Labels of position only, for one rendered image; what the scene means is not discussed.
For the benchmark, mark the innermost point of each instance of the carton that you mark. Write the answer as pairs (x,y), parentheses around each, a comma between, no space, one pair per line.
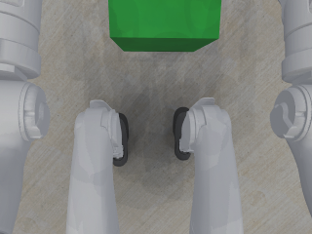
(163,25)

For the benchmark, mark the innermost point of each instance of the right robot forearm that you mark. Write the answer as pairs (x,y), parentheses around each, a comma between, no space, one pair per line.
(296,17)

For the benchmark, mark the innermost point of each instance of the left robot upper arm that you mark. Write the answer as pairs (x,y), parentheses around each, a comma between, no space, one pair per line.
(24,117)

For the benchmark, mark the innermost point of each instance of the right robot thigh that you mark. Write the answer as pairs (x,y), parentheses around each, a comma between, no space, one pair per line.
(216,203)

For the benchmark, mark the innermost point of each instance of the left robot forearm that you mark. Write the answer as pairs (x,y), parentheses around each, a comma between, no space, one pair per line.
(20,26)

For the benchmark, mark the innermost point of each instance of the left robot foot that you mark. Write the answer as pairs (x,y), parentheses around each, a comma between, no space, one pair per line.
(121,161)

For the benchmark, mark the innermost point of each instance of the right robot upper arm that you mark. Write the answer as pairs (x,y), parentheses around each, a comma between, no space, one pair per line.
(291,119)

